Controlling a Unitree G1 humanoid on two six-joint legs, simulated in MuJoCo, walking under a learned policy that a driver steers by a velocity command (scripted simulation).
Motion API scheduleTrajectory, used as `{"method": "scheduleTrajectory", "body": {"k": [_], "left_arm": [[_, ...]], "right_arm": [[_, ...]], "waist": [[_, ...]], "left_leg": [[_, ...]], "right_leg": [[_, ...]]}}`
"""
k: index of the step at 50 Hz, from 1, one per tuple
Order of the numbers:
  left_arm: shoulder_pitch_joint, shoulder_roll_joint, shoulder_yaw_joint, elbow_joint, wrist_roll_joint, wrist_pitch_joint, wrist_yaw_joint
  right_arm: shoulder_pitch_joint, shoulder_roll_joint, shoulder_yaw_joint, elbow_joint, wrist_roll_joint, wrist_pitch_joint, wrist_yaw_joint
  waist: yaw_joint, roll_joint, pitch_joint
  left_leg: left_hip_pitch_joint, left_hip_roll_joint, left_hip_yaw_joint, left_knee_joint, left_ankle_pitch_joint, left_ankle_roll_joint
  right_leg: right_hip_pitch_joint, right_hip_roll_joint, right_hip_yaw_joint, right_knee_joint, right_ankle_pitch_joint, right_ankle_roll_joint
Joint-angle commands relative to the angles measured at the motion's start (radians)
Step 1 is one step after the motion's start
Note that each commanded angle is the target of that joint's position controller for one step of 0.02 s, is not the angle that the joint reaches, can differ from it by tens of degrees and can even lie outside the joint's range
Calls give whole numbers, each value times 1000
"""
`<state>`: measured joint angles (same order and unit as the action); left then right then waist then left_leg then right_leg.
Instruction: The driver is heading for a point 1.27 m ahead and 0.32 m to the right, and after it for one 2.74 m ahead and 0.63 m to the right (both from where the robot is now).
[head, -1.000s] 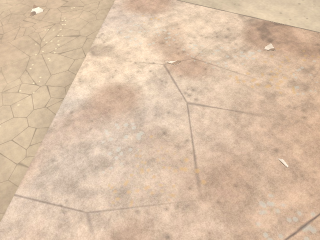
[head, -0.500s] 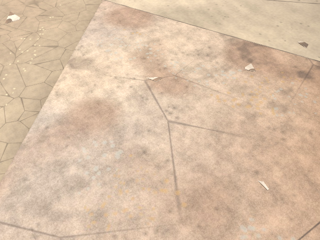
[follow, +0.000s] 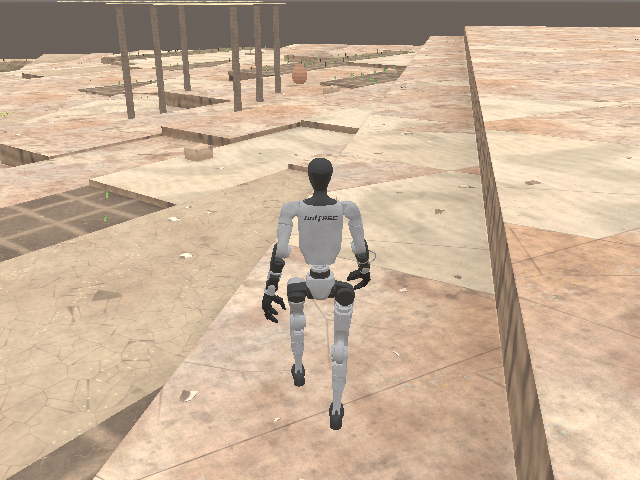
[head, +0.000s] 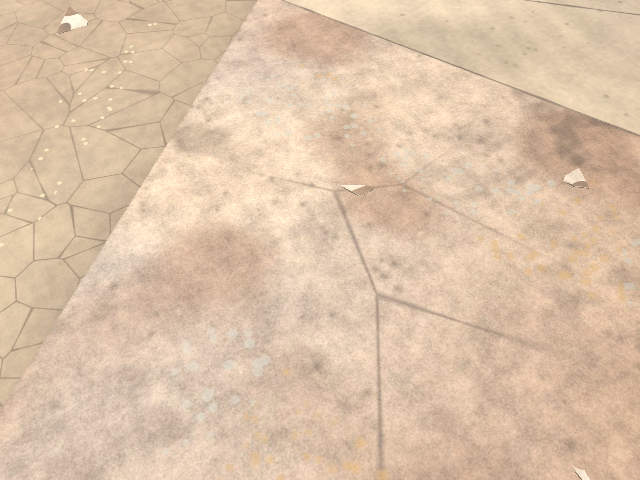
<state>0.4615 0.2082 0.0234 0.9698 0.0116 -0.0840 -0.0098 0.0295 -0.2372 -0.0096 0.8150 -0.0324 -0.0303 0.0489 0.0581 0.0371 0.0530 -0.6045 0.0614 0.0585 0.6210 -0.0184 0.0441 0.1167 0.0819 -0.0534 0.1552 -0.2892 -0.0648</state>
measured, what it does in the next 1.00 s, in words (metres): walks ahead: left foot, then right foot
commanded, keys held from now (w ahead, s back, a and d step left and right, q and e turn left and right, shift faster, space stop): w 0.98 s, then w+e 0.02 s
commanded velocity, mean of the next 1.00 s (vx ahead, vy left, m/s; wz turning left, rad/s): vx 0.50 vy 0.00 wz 0.00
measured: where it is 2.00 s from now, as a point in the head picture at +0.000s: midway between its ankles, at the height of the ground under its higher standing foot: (386, 228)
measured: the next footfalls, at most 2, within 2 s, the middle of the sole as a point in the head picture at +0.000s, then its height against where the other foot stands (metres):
left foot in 0.08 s outside the picture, level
right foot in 0.64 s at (394, 442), level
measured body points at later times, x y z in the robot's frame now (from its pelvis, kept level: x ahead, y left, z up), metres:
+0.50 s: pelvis +0.28 +0.03 +0.01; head +0.31 +0.04 +0.45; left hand +0.45 +0.26 -0.12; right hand +0.22 -0.21 -0.14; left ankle +0.19 +0.09 -0.74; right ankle +0.45 -0.11 -0.69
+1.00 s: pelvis +0.56 -0.02 +0.01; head +0.58 -0.03 +0.46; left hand +0.50 +0.23 -0.13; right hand +0.69 -0.26 -0.13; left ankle +0.70 +0.14 -0.68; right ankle +0.50 -0.08 -0.74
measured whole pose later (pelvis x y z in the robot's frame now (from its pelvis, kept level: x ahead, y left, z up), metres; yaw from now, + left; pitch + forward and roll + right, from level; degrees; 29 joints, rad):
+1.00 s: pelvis +0.56 -0.02 +0.01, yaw +0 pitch +0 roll -1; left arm 0.44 0.19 0.03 1.05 0.01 -0.09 0.00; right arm 0.11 -0.23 -0.04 0.93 -0.03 -0.03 0.03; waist 0.04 0.04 0.04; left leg -0.62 0.11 0.02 0.81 -0.07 0.02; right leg 0.00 0.09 -0.09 0.20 -0.20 -0.10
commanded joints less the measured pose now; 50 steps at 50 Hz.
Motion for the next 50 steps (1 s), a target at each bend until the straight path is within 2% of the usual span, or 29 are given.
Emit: {"method": "scheduleTrajectory", "body": {"k": [1,2,3,4,5,6,7,8,9,11,13,15,20,23,27,29,30,31,32,33,34,35,36,37,39,41,43,46,50], "left_arm": [[10,167,34,-18,4,-7,13],[-2,177,36,-15,8,-4,16],[-11,185,38,-10,12,2,17],[-14,182,35,-10,10,7,16],[1,142,23,-39,4,7,15],[126,41,7,-45,-24,8,4],[29,155,33,-41,-1,12,14],[-52,157,38,-66,-4,5,9],[-87,136,32,-70,-4,0,6],[-70,107,28,-57,20,23,-5],[-78,84,25,-56,25,42,-16],[-145,83,25,-75,28,53,-23],[-355,79,17,-142,19,51,-27],[-450,65,6,-169,14,47,-25],[-527,80,7,-202,14,39,-21],[-502,90,12,-202,14,30,-17],[-444,100,18,-185,14,26,-12],[-330,117,29,-148,15,19,-4],[-152,142,44,-87,25,9,6],[19,230,69,-54,52,3,20],[41,299,87,-44,49,11,14],[-49,242,79,-52,9,20,6],[-151,181,63,-67,0,18,4],[-198,128,49,-70,5,10,0],[-205,75,33,-43,3,-2,5],[-150,86,33,-14,0,-19,6],[-114,113,39,6,-4,-26,7],[-60,109,34,25,-4,-23,8],[10,104,28,50,-3,-21,11]], "right_arm": [[-62,-82,-20,-73,1,-18,-10],[-6,-94,-27,-56,0,-22,-17],[104,-113,-38,-20,-1,-28,-25],[271,-139,-52,34,-10,-38,-36],[443,-219,-74,64,-34,-43,-49],[449,-290,-93,69,-33,-36,-50],[365,-228,-86,61,8,-29,-42],[269,-171,-70,49,17,-32,-41],[229,-124,-59,50,12,-40,-37],[219,-82,-46,75,16,-54,-42],[262,-84,-45,102,20,-70,-41],[296,-106,-50,124,26,-78,-42],[380,-97,-43,164,26,-71,-42],[433,-101,-41,188,23,-70,-46],[481,-107,-41,219,11,-62,-58],[460,-119,-44,224,7,-59,-65],[440,-128,-46,224,5,-58,-67],[426,-136,-49,225,5,-55,-67],[409,-131,-46,220,10,-52,-65],[419,-84,-31,183,30,-55,-60],[528,-16,-25,183,48,-55,-51],[442,-109,-50,183,24,-50,-56],[370,-102,-52,158,23,-56,-51],[334,-81,-49,153,22,-59,-49],[347,-50,-46,161,-2,-35,-38],[338,-29,-45,158,-6,-17,-27],[270,-28,-45,135,-8,-6,-21],[131,-34,-42,87,-3,-3,-17],[-16,-17,-28,39,7,-10,-17]], "waist": [[-41,-100,45],[-68,-111,11],[-114,-113,-52],[-181,-89,-144],[-227,13,-275],[-147,241,-373],[-147,62,-273],[-113,29,-136],[-91,-8,-80],[-39,14,-48],[-27,13,-45],[-27,11,-13],[-71,5,38],[-102,16,44],[-118,24,58],[-90,28,48],[-59,37,19],[-11,35,-40],[63,6,-133],[107,-97,-263],[48,-290,-358],[29,-131,-260],[-7,-97,-121],[-30,-61,-62],[-79,-91,-31],[-91,-91,-35],[-90,-88,-7],[-62,-88,31],[-20,-94,46]], "left_leg": [[80,-40,21,-59,-46,42],[155,-69,30,-74,-94,60],[278,-102,40,-103,-127,81],[494,-97,30,-149,-107,110],[748,132,-220,-158,-234,160],[963,380,-731,-289,-318,298],[868,320,-725,-346,-369,263],[721,285,-546,-364,-309,234],[613,241,-443,-396,-176,212],[489,169,-301,-433,-49,168],[462,151,-249,-460,34,172],[460,140,-207,-497,33,176],[514,99,-131,-521,117,155],[569,99,-105,-508,190,146],[700,145,-108,-459,292,152],[738,161,-97,-396,438,140],[738,158,-83,-325,579,127],[729,144,-69,-193,681,114],[640,103,-34,8,618,93],[389,37,9,320,275,66],[76,-156,-6,641,-509,37],[-8,-98,-136,702,-466,56],[-27,-52,-128,668,-366,59],[4,-17,-119,611,-305,57],[93,15,-109,531,-264,35],[106,17,-87,498,-247,17],[45,33,-67,444,-191,-1],[-40,49,-39,312,-85,-25],[-13,23,1,100,15,-30]], "right_leg": [[-38,-303,92,46,698,-108],[-17,-301,81,125,843,-94],[-11,-287,67,267,946,-81],[-89,-249,34,473,891,-62],[-290,-197,-3,782,540,-48],[-649,3,8,1122,-234,-10],[-738,-49,132,1174,-190,-31],[-750,-95,127,1137,-84,-37],[-713,-128,118,1085,-26,-35],[-622,-163,108,1006,3,-15],[-608,-167,89,972,16,4],[-672,-185,68,921,70,23],[-774,-196,20,692,238,55],[-752,-170,-11,556,294,48],[-759,-143,-20,457,249,12],[-696,-118,-28,414,176,-19],[-607,-88,-39,394,135,-38],[-473,-54,-51,360,119,-59],[-243,-59,-39,308,162,-89],[46,-285,224,294,63,-155],[231,-522,699,175,59,-284],[137,-466,676,133,3,-254],[-13,-435,515,107,31,-224],[-119,-387,416,70,116,-193],[-239,-315,279,30,230,-145],[-259,-299,229,12,319,-148],[-260,-287,189,-20,324,-150],[-231,-264,148,-46,359,-140],[-189,-246,114,-37,446,-123]]}}
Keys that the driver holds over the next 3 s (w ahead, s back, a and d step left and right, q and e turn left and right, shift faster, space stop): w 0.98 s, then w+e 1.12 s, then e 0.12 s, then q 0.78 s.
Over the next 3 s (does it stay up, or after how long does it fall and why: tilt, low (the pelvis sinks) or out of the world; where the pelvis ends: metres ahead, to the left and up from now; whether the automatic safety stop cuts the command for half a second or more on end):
stays up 1.25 -0.20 0.00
